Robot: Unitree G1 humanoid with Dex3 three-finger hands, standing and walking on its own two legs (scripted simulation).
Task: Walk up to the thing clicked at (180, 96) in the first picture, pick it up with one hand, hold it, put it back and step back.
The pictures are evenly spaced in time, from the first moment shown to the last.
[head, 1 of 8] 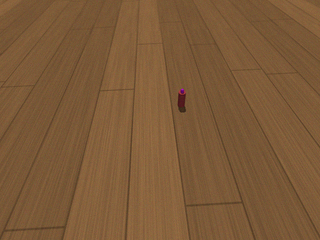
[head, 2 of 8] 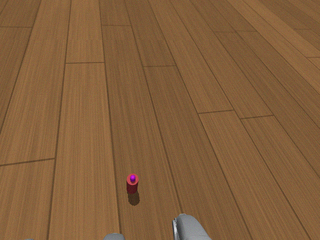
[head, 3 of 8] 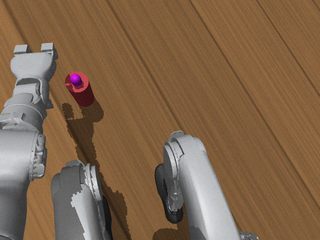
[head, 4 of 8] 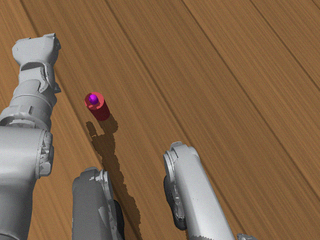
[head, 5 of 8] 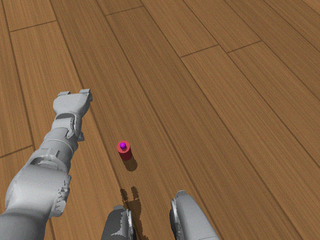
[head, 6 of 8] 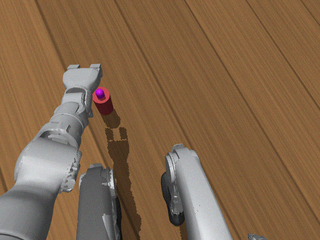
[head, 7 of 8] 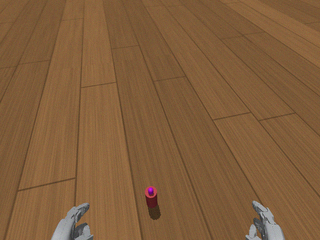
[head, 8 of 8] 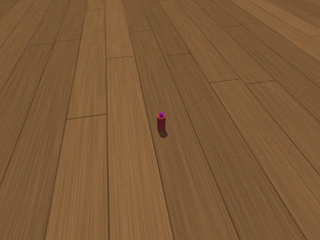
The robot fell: no
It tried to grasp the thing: no
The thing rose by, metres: 0.00
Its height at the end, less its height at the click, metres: +0.00
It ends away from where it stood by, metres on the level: 0.00
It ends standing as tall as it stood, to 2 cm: yes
